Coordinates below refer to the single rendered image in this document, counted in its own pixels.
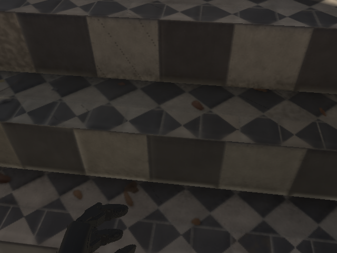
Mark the robot left hand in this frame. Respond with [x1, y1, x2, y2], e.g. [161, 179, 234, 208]
[56, 202, 136, 253]

